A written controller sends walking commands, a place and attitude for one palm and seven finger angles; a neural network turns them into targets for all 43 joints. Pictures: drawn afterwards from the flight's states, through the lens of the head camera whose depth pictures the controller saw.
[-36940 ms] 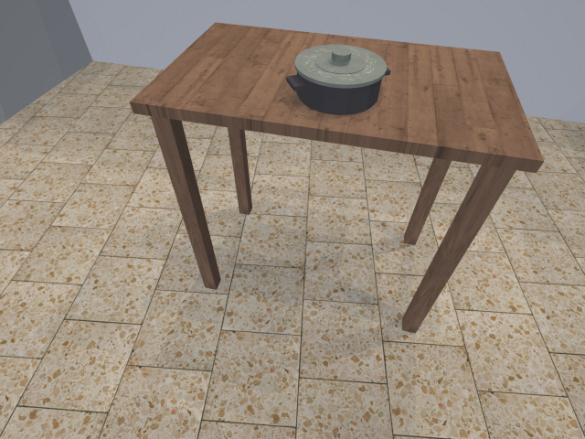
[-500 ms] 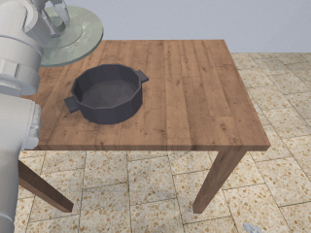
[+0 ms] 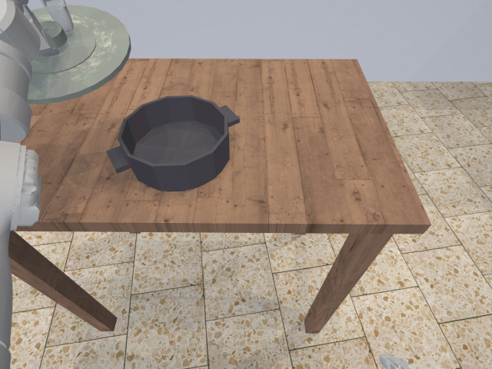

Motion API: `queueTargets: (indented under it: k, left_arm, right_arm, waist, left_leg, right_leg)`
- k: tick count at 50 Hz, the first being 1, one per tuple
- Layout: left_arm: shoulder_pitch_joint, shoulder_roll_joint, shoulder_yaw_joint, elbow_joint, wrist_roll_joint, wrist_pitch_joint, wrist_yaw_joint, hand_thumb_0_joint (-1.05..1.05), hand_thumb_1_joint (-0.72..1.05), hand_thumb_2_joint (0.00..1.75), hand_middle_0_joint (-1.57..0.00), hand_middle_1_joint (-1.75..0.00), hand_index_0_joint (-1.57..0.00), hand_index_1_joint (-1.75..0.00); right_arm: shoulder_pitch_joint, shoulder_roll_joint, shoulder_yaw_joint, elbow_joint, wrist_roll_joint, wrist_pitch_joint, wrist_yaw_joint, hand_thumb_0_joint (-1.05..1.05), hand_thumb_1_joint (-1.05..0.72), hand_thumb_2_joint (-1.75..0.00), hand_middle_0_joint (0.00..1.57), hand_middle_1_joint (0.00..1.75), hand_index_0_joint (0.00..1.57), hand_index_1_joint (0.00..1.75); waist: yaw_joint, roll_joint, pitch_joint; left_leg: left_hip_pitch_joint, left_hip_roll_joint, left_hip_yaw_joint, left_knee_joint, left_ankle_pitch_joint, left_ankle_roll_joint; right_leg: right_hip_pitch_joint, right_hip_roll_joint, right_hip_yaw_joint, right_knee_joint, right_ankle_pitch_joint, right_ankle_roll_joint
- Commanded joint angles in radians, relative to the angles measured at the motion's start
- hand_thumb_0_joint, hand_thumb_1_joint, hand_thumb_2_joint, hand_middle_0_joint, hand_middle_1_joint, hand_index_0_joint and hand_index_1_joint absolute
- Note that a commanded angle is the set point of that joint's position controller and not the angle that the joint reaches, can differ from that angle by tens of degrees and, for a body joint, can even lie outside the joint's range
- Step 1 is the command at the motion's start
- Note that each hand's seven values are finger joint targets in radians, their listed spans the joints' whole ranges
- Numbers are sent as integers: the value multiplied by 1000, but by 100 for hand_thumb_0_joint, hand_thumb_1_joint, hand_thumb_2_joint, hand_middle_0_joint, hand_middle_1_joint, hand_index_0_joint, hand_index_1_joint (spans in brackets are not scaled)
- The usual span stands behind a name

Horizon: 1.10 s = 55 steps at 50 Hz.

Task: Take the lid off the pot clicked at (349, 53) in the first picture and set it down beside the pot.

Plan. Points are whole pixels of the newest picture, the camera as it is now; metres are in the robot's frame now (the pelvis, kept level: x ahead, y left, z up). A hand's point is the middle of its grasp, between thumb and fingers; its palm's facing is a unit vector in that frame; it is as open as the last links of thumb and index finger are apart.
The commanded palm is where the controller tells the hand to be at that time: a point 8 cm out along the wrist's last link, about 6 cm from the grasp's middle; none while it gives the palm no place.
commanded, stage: move the lid sideways beside the pot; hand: left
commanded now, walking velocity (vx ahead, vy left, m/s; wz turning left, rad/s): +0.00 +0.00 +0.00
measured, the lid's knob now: (47, 35) +0.50 +0.26 +0.29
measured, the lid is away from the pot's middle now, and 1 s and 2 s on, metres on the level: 0.15 0.24 0.25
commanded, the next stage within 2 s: lower the lid onto the table in 1.04 s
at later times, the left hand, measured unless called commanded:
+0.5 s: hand out of the picture +0.46 +0.31 +0.31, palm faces -0.14 -0.17 -0.98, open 7.4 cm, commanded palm +0.46 +0.31 +0.38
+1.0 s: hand out of the picture +0.45 +0.35 +0.30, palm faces -0.19 -0.17 -0.97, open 7.4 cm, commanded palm +0.47 +0.34 +0.38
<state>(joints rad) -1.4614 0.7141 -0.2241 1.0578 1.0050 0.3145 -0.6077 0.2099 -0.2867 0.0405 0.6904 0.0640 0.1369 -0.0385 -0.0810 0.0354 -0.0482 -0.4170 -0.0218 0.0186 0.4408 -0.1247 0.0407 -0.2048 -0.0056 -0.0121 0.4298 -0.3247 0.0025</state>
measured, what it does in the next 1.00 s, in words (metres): stands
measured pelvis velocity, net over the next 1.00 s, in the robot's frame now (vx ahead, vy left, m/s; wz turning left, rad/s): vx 0.01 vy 0.00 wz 0.00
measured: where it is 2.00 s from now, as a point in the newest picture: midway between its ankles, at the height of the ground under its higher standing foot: outside the picture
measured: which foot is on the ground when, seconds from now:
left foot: down 0.00-1.00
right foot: down 0.00-1.00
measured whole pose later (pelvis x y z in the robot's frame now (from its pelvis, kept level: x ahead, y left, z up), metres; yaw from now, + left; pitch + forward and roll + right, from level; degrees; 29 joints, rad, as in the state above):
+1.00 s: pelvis +0.01 +0.00 +0.00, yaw +0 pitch +7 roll -1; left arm -1.47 0.93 -0.19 1.15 1.04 0.25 -0.62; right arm 0.25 -0.31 0.05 0.72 0.09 0.14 -0.07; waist -0.08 0.03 -0.02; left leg -0.42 -0.01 0.01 0.43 -0.13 0.04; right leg -0.19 0.01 -0.01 0.37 -0.30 0.00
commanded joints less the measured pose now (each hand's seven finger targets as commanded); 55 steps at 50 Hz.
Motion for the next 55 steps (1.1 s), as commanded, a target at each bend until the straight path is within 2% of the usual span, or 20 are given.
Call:
queueTargets:
  k: [1, 3, 4, 8, 9, 13, 14, 15, 18, 20, 25, 29, 31, 34, 39, 42, 43, 44, 48, 55]
  left_arm:
    - [-610, 274, 67, -183, 53, -10, 61, 0, 79, 86, -90, -111, -79, -103]
    - [-588, 258, 55, -189, 39, -15, 55, 0, 79, 86, -90, -111, -79, -103]
    - [-625, 311, 81, -214, 55, -16, 62, 0, 79, 86, -90, -111, -79, -103]
    - [-641, 241, 29, -262, 31, -29, 59, 0, 79, 86, -90, -111, -79, -103]
    - [-697, 317, 79, -324, 48, -37, 70, 0, 79, 86, -90, -111, -79, -103]
    - [-595, 297, 80, -260, 42, -39, 61, 0, 79, 86, -90, -111, -79, -103]
    - [-634, 390, 140, -319, 58, -42, 70, 0, 79, 86, -90, -111, -79, -103]
    - [-586, 393, 149, -239, 68, -40, 68, 0, 79, 86, -90, -111, -79, -103]
    - [-547, 316, 81, -216, 46, -33, 52, 0, 79, 86, -90, -111, -79, -103]
    - [-580, 380, 127, -259, 62, -35, 60, 0, 79, 86, -90, -111, -79, -103]
    - [-567, 379, 101, -171, 63, -42, 53, 0, 79, 86, -90, -111, -79, -103]
    - [-640, 456, 132, -248, 73, -65, 60, 0, 79, 86, -90, -111, -79, -103]
    - [-604, 383, 82, -179, 64, -61, 53, 0, 79, 86, -90, -111, -79, -103]
    - [-629, 432, 106, -217, 69, -71, 55, 0, 79, 86, -90, -111, -79, -103]
    - [-617, 420, 92, -209, 64, -75, 53, 0, 79, 86, -90, -111, -79, -103]
    - [-556, 401, 74, -123, 62, -74, 48, 0, 79, 86, -90, -111, -79, -103]
    - [-561, 368, 56, -164, 49, -81, 41, 0, 79, 86, -90, -111, -79, -103]
    - [-616, 417, 79, -214, 61, -79, 52, 0, 79, 86, -90, -111, -79, -103]
    - [-573, 391, 69, -168, 55, -83, 44, 0, 79, 86, -90, -111, -79, -103]
    - [-595, 485, 137, -145, 81, -95, 60, 0, 79, 86, -90, -111, -79, -103]
  right_arm:
    - [-20, -167, -59, -106, -2, -14, -13, 0, -90, -90, 20, 30, 20, 30]
    - [-11, -173, -61, -108, -1, -19, -14, 0, -90, -90, 20, 30, 20, 30]
    - [-13, -175, -58, -105, -1, -12, -13, 0, -90, -90, 20, 30, 20, 30]
    - [-5, -176, -62, -104, 7, -33, -17, 0, -90, -90, 20, 30, 20, 30]
    - [14, -177, -66, -100, 0, -34, -16, 0, -90, -90, 20, 30, 20, 30]
    - [32, -180, -71, -97, 3, -43, -19, 0, -90, -90, 20, 30, 20, 30]
    - [31, -184, -72, -102, -2, -34, -13, 0, -90, -90, 20, 30, 20, 30]
    - [23, -179, -72, -104, -4, -28, -18, 0, -90, -90, 20, 30, 20, 30]
    - [20, -184, -70, -106, 6, -19, -12, 0, -90, -90, 20, 30, 20, 30]
    - [11, -183, -71, -113, 2, -9, -11, 0, -90, -90, 20, 30, 20, 30]
    - [5, -184, -58, -106, 8, 3, -22, 0, -90, -90, 20, 30, 20, 30]
    - [15, -188, -53, -103, 7, -6, -30, 0, -90, -90, 20, 30, 20, 30]
    - [25, -183, -56, -92, 9, -10, -33, 0, -90, -90, 20, 30, 20, 30]
    - [23, -191, -51, -89, 11, -15, -33, 0, -90, -90, 20, 30, 20, 30]
    - [34, -193, -51, -77, 13, -20, -33, 0, -90, -90, 20, 30, 20, 30]
    - [36, -194, -48, -71, 18, -16, -36, 0, -90, -90, 20, 30, 20, 30]
    - [38, -193, -48, -71, 20, -28, -38, 0, -90, -90, 20, 30, 20, 30]
    - [42, -195, -50, -69, 15, -24, -35, 0, -90, -90, 20, 30, 20, 30]
    - [56, -193, -49, -60, 19, -38, -42, 0, -90, -90, 20, 30, 20, 30]
    - [78, -196, -55, -56, 9, -30, -42, 0, -90, -90, 20, 30, 20, 30]
  waist:
    - [1, 7, -398]
    - [-1, 28, -396]
    - [3, 30, -415]
    - [-6, 118, -427]
    - [-1, 121, -504]
    - [-4, 119, -455]
    - [9, 100, -512]
    - [6, 70, -472]
    - [-4, 92, -405]
    - [6, 95, -444]
    - [-5, 58, -368]
    - [0, 104, -458]
    - [-11, 101, -397]
    - [-6, 116, -426]
    - [-9, 144, -417]
    - [-16, 103, -339]
    - [-14, 115, -368]
    - [-11, 135, -421]
    - [-20, 123, -393]
    - [-13, 124, -434]
  left_leg:
    - [427, -25, -18, 26, 253, 36]
    - [434, -24, -9, 34, 272, 36]
    - [440, -20, -17, 20, 244, 33]
    - [512, -12, -25, 30, 299, 33]
    - [548, -12, -35, 32, 319, 33]
    - [535, -10, -32, 53, 398, 34]
    - [538, -11, -35, 48, 392, 32]
    - [500, -17, -24, 62, 392, 41]
    - [479, -11, -18, 55, 375, 33]
    - [492, -10, -25, 55, 366, 36]
    - [426, -8, -15, 28, 229, 37]
    - [475, -5, -12, 28, 270, 37]
    - [463, -5, -14, 29, 248, 41]
    - [476, 0, -14, 22, 265, 35]
    - [497, 6, -18, 25, 301, 34]
    - [440, 4, -15, 9, 210, 37]
    - [468, 8, -11, 16, 270, 37]
    - [500, 7, -12, 18, 279, 38]
    - [485, 5, -9, 25, 302, 41]
    - [490, 1, -8, 37, 342, 44]
  right_leg:
    - [-108, 53, -9, -61, 331, -51]
    - [-102, 51, -10, -63, 346, -55]
    - [-101, 54, -8, -68, 310, -49]
    - [-141, 59, -16, -74, 292, -59]
    - [-120, 64, -9, -71, 297, -51]
    - [-134, 64, -16, -72, 337, -57]
    - [-101, 65, -9, -67, 339, -48]
    - [-98, 62, -5, -62, 368, -51]
    - [-127, 60, -17, -69, 348, -54]
    - [-116, 63, -12, -62, 339, -52]
    - [-118, 58, -15, -81, 279, -47]
    - [-79, 56, -5, -80, 302, -44]
    - [-117, 58, -14, -90, 288, -43]
    - [-98, 58, -12, -91, 287, -42]
    - [-113, 60, -15, -95, 293, -42]
    - [-127, 59, -19, -110, 263, -41]
    - [-114, 56, -22, -105, 296, -46]
    - [-103, 58, -13, -107, 295, -38]
    - [-106, 58, -19, -108, 323, -42]
    - [-85, 62, -12, -94, 354, -38]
